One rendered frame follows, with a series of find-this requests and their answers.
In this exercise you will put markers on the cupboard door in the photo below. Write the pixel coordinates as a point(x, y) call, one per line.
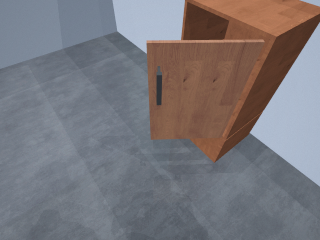
point(202, 81)

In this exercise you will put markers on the handle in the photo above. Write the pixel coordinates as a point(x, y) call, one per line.
point(158, 86)

